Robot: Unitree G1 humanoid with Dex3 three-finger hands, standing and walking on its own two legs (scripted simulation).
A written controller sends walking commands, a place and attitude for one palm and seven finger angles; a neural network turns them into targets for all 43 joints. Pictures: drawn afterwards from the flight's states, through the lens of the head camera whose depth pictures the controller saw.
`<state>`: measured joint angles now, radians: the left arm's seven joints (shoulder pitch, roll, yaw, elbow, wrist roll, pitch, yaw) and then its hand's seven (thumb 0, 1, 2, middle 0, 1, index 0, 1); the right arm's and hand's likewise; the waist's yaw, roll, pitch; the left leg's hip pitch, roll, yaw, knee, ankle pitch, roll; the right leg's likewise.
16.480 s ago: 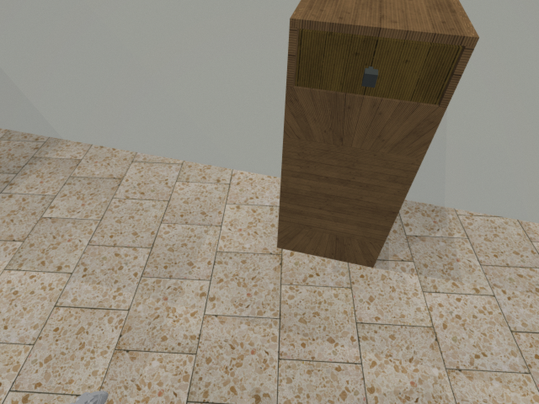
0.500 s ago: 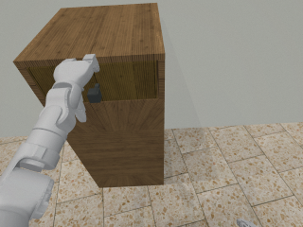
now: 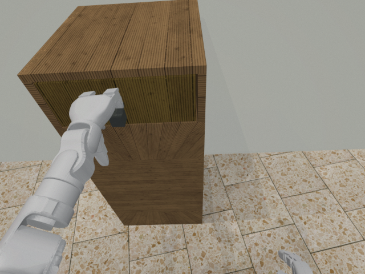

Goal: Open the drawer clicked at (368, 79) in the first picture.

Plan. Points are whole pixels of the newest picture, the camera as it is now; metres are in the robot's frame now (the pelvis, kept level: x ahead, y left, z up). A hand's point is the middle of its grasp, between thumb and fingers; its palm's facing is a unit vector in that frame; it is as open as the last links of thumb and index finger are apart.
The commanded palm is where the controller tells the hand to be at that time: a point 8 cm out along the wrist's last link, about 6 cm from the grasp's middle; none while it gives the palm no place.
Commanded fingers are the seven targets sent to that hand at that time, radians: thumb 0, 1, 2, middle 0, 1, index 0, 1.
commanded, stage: lower the fingers behind the handle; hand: left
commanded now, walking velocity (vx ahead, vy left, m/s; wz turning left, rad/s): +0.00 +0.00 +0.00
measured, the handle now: (119, 113) +0.46 +0.19 +0.11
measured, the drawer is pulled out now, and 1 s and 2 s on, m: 0.00 0.00 0.00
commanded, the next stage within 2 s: lift the fingers back up to retry in 1.08 s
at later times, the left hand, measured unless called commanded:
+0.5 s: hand (105, 129) +0.40 +0.21 +0.11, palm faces +0.06 -0.05 -1.00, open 14.2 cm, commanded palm +0.38 +0.21 +0.15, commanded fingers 0.00 -0.50 0.30 -0.30 -1.20 -0.30 -1.20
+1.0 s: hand (105, 126) +0.41 +0.21 +0.11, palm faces +0.02 -0.03 -1.00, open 13.9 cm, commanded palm +0.39 +0.20 +0.14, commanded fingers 0.00 -0.50 0.30 -0.30 -1.20 -0.30 -1.20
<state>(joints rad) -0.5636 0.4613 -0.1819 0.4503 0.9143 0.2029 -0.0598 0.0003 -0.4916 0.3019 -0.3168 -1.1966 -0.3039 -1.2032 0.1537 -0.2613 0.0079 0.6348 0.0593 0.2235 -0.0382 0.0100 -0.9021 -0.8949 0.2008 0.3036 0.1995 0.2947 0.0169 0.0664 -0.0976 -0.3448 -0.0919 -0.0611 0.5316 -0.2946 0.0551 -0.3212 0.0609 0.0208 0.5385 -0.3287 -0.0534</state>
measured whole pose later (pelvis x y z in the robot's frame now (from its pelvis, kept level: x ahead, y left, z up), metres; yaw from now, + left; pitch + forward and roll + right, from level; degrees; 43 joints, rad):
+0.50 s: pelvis +0.00 +0.01 +0.00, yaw +0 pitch +8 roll +0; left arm -0.56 0.41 -0.20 0.47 0.96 0.18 0.06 0.00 -0.49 0.30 -0.32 -1.20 -0.24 -1.20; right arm 0.19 -0.23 0.00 0.66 0.05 0.24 -0.03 0.01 -0.90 -0.89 0.20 0.30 0.20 0.29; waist 0.03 0.06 -0.11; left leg -0.40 -0.10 -0.06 0.59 -0.31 0.06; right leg -0.37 0.05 0.02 0.59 -0.35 -0.04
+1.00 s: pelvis -0.03 +0.00 -0.01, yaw +0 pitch +8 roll +0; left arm -0.74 0.45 -0.18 0.74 0.97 0.12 0.06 0.00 -0.49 0.30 -0.32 -1.20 -0.25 -1.35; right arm 0.27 -0.26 0.00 0.64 0.06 0.23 -0.06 0.01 -0.90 -0.90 0.20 0.30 0.20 0.29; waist -0.01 0.04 -0.13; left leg -0.47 -0.08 -0.06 0.63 -0.30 0.04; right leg -0.44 0.07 0.01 0.63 -0.33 -0.06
